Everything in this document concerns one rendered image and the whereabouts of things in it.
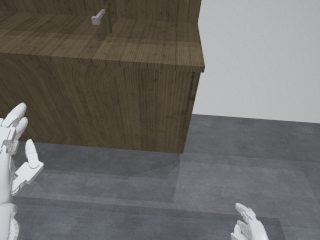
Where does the right robot hand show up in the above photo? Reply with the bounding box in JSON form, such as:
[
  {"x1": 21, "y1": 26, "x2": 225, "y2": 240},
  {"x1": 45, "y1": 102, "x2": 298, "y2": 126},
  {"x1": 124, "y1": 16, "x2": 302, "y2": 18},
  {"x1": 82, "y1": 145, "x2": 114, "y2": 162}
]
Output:
[{"x1": 231, "y1": 203, "x2": 269, "y2": 240}]

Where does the counter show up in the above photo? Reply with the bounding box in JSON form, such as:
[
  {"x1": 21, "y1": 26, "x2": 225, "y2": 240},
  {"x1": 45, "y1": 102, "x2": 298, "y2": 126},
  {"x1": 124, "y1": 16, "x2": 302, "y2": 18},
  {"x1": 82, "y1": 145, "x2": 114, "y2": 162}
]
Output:
[{"x1": 0, "y1": 0, "x2": 205, "y2": 154}]

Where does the left robot hand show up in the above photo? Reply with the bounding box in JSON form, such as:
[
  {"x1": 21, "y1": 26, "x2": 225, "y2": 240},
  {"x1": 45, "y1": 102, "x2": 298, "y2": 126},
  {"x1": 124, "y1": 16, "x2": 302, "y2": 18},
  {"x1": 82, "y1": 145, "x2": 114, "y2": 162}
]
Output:
[{"x1": 0, "y1": 102, "x2": 44, "y2": 205}]

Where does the tap lever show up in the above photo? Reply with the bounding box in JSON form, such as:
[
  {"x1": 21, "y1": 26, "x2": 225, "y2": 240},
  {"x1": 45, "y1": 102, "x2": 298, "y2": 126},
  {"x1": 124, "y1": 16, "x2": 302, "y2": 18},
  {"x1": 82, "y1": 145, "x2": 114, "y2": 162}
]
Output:
[{"x1": 91, "y1": 9, "x2": 106, "y2": 25}]

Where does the left robot forearm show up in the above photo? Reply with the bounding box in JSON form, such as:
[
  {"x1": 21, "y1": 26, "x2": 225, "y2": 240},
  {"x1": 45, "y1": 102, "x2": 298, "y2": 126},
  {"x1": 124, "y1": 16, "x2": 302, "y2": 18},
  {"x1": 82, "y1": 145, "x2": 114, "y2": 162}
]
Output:
[{"x1": 0, "y1": 203, "x2": 21, "y2": 240}]

